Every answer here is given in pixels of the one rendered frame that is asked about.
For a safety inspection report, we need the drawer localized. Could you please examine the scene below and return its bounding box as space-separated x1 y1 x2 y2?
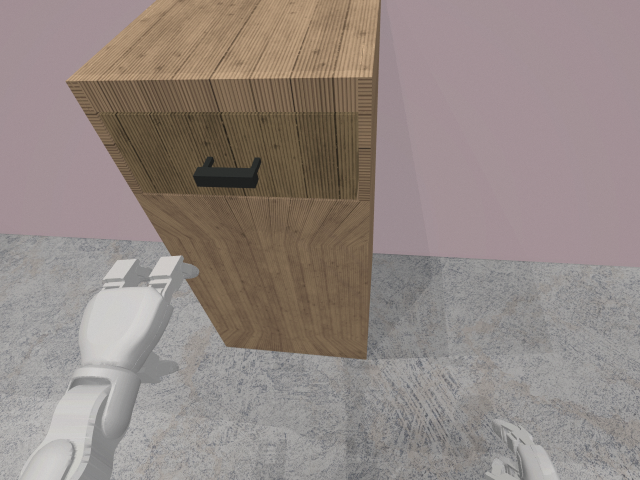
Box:
99 112 359 200

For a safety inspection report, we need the handle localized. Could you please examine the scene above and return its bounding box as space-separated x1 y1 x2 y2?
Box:
193 157 261 188

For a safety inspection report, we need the left robot hand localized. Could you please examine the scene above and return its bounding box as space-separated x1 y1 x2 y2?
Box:
78 256 199 383

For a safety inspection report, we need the robot left forearm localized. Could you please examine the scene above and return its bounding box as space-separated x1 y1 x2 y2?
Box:
18 364 141 480

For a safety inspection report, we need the right robot hand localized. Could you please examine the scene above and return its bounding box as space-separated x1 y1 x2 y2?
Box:
485 419 561 480

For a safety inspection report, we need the cabinet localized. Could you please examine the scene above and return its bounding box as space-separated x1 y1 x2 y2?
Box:
66 0 381 360

